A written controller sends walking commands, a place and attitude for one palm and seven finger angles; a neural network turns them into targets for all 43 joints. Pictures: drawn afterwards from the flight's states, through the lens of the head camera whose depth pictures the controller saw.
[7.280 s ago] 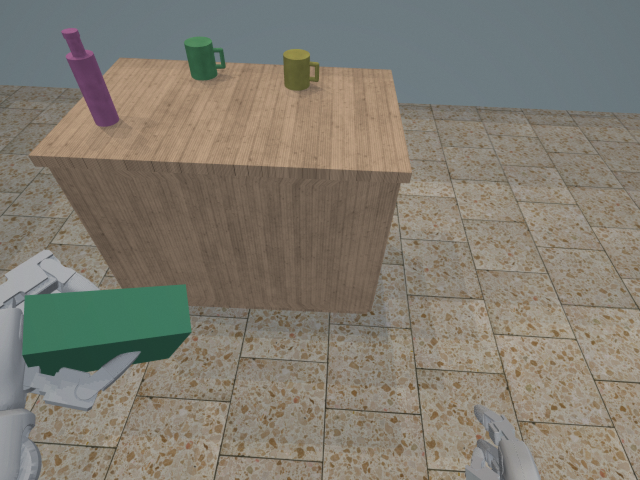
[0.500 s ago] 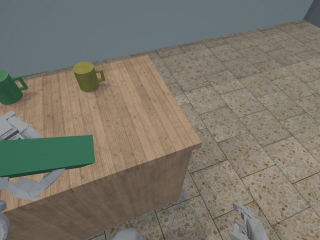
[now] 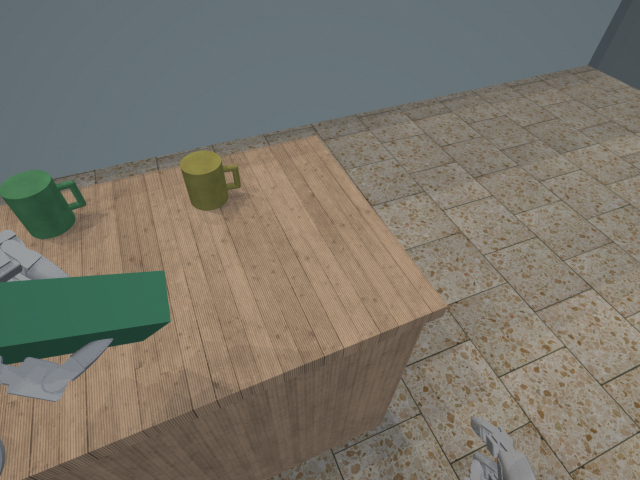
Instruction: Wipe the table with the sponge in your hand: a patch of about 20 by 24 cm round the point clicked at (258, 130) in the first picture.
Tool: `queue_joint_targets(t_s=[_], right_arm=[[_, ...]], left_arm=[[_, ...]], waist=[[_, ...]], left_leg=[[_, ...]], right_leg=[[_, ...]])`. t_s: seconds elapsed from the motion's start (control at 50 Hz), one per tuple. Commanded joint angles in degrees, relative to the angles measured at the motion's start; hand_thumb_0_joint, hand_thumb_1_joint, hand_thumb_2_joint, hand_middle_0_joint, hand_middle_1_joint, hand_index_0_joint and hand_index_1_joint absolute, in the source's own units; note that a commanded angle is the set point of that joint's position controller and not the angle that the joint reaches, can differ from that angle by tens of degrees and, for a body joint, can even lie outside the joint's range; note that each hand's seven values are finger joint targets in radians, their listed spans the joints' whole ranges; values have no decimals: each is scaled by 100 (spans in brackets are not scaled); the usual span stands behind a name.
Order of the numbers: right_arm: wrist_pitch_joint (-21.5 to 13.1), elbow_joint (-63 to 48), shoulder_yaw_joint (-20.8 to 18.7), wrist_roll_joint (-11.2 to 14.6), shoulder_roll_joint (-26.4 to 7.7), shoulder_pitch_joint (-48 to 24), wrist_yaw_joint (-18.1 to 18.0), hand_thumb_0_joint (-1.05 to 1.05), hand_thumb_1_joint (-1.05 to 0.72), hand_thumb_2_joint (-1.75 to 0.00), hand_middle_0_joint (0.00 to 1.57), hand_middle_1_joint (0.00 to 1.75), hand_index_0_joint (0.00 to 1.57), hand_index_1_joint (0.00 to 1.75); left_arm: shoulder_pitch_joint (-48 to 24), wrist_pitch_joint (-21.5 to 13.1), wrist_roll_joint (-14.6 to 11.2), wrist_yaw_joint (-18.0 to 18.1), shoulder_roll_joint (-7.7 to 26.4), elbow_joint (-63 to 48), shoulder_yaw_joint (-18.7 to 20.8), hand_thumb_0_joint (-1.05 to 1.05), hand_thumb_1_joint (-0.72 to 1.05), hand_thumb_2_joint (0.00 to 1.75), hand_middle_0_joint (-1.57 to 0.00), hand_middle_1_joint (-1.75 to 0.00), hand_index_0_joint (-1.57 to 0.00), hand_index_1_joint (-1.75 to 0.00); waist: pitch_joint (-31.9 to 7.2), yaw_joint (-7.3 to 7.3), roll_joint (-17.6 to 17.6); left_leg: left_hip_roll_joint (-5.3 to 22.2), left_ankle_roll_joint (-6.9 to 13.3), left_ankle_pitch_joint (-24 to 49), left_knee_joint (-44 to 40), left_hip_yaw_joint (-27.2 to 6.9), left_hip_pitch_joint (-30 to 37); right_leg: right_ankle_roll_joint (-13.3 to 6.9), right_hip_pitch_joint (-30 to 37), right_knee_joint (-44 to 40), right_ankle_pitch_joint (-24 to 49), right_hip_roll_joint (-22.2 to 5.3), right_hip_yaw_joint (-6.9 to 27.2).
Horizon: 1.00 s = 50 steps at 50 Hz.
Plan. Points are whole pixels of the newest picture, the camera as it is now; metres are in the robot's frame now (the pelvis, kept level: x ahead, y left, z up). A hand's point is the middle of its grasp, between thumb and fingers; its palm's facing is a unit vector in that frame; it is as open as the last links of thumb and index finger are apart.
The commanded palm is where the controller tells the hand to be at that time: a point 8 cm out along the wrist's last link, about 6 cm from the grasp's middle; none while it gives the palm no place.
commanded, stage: come to a stop and stand still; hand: left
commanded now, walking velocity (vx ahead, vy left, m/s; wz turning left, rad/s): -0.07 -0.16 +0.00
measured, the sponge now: (106, 315) +0.23 +0.22 +0.17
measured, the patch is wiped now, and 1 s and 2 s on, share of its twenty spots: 0.00 0.00 0.00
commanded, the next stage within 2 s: look again from close up in 1.20 s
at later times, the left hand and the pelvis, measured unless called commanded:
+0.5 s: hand (12, 298) +0.23 +0.30 +0.18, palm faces +0.51 -0.77 -0.39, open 8.9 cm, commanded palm +0.15 +0.28 +0.19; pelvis -0.01 +0.00 +0.01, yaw +0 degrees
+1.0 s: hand (19, 304) +0.24 +0.31 +0.16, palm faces +0.34 -0.87 -0.36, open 8.9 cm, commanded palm +0.18 +0.34 +0.19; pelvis +0.01 +0.06 +0.01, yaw +0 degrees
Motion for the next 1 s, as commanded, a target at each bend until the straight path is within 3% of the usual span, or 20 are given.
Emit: queue_joint_targets(t_s=[0.0,0.02,0.04,0.06,0.1,0.16,0.2,0.24,0.32,0.34,0.36,0.38,0.4,0.44,0.5,0.56,0.6,0.7,0.82,0.98], right_arm=[[-298,-946,-406,15,-671,-692,-64,0,-90,-90,20,30,20,30],[-278,-998,-415,-1,-666,-705,-37,0,-90,-90,20,30,20,30],[-299,-998,-339,-80,-602,-848,-48,0,-90,-90,20,30,20,30],[-335,-1001,-308,-121,-575,-867,-41,0,-90,-90,20,30,20,30],[-453,-1038,-277,-94,-555,-902,7,0,-90,-90,20,30,20,30],[-436,-1080,-306,-41,-628,-673,31,0,-90,-90,20,30,20,30],[-366,-1044,-325,47,-578,-649,2,0,-90,-90,20,30,20,30],[-236,-1063,-390,65,-650,-485,-31,0,-90,-90,20,30,20,30],[-116,-961,-242,73,-624,-606,-125,0,-90,-90,20,30,20,30],[-501,-706,-535,-102,-1053,73,-212,0,-90,-90,20,30,20,30],[-493,-813,-248,72,-381,-438,-185,0,-90,-90,20,30,20,30],[-499,-965,-364,73,-672,-338,-148,0,-90,-90,20,30,20,30],[-464,-878,-365,202,-621,-471,-39,0,-90,-90,20,30,20,30],[-475,-1003,-337,149,-734,-518,43,0,-90,-90,20,30,20,30],[-555,-1087,-319,146,-647,-847,136,0,-90,-90,20,30,20,30],[-624,-1148,-315,23,-711,-839,70,0,-90,-90,20,30,20,30],[-609,-1100,-297,3,-730,-934,5,0,-90,-90,20,30,20,30],[-592,-1138,-241,38,-610,-811,-72,0,-90,-90,20,30,20,30],[-650,-1013,-247,3,-714,-578,33,0,-90,-90,20,30,20,30],[-535,-1101,-263,-29,-673,-688,11,0,-90,-90,20,30,20,30]], left_arm=[[-797,-146,27,35,707,-858,113,0,10,130,-120,-160,-120,-160],[-596,-76,6,16,630,-767,88,0,10,130,-120,-160,-120,-160],[-879,-22,-21,-26,860,-1390,127,0,10,130,-120,-160,-120,-160],[-1034,-36,2,-14,989,-1807,227,0,10,130,-120,-160,-120,-160],[-1074,-167,54,36,1254,-2591,375,0,10,130,-120,-160,-120,-160],[-241,-151,-5,56,1245,-2238,588,0,10,130,-120,-160,-120,-160],[276,-71,-99,61,1274,-1654,830,0,10,130,-120,-160,-120,-160],[552,62,-243,33,922,-1087,682,0,10,130,-120,-160,-120,-160],[220,250,-267,26,684,-398,341,0,10,130,-120,-160,-120,-160],[-5598,-278,403,-111,4866,-1335,3134,0,10,130,-120,-160,-120,-160],[-2627,-128,-28,-381,1659,1633,930,0,10,130,-120,-160,-120,-160],[-1636,-219,-128,-316,1681,1172,983,0,10,130,-120,-160,-120,-160],[-1541,-80,-185,-339,539,1426,-91,0,10,130,-120,-160,-120,-160],[-1687,-219,-161,-296,577,184,-386,0,10,130,-120,-160,-120,-160],[-1185,-303,-114,-169,532,-982,-531,0,10,130,-120,-160,-120,-160],[-1039,-420,-46,-39,1317,-1509,328,0,10,130,-120,-160,-120,-160],[-843,-468,-51,40,1874,-1646,1014,0,10,130,-120,-160,-120,-160],[-531,-497,-198,6,1423,-1261,923,0,10,130,-120,-160,-120,-160],[-256,-384,-153,-163,633,-916,43,0,10,130,-120,-160,-120,-160],[-956,-332,-26,-74,1063,-1588,295,0,10,130,-120,-160,-120,-160]], waist=[[-610,79,645],[-495,96,295],[-584,54,1012],[-520,45,1187],[-802,77,1400],[-1012,18,1309],[-1131,-19,606],[-998,-103,-80],[-434,-137,-74],[1034,137,-962],[-171,113,-958],[200,360,-919],[-9,208,-146],[-365,256,240],[-519,324,-52],[-519,294,-345],[-521,245,134],[-623,174,976],[-752,143,438],[-903,133,563]], left_leg=[[1600,780,2754,-1320,-1851,1434],[1500,854,2925,-1315,-1729,1097],[1477,653,2656,-1530,-1894,873],[1414,519,2437,-1593,-1766,719],[1181,376,2652,-1223,-1127,932],[903,183,1978,-790,-837,438],[577,58,1006,-623,-502,16],[221,1,530,-217,-372,145],[320,87,230,-429,-359,473],[127,12,203,-229,379,-178],[-203,160,445,-190,-73,240],[19,93,361,-67,-60,106],[19,103,283,-218,92,472],[25,184,288,-635,9,630],[156,290,298,-872,-96,887],[87,203,118,-878,-244,640],[169,157,177,-985,-399,658],[446,178,780,-1253,-611,301],[560,80,2043,-1163,-570,784],[673,-146,2680,-1133,-707,1013]], right_leg=[[92,-919,1135,-756,86,260],[103,-779,1075,-789,176,234],[135,-554,941,-847,-25,302],[113,-335,730,-620,-38,300],[51,32,-46,-84,-16,168],[-19,1020,-1231,996,17,124],[-129,1498,-1262,1776,-205,412],[-441,920,-1427,1918,-588,1111],[-234,-81,-1741,1125,-532,1017],[562,-849,-2359,1281,-202,1029],[33,-233,-1918,838,-692,1233],[150,-139,-2216,1212,-764,1826],[-37,95,-1880,1730,-881,1691],[285,415,-1728,1317,-672,1236],[379,439,-1783,533,-461,1106],[103,458,-1932,-31,-449,1066],[-70,401,-1799,92,-384,988],[-39,1023,-1195,1360,-190,593],[56,839,-1201,1882,-126,346],[35,844,-1056,1456,-140,244]])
